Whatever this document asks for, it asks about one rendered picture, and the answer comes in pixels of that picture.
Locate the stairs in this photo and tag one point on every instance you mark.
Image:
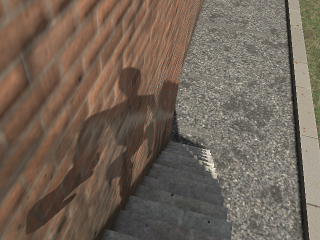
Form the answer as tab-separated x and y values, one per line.
178	199

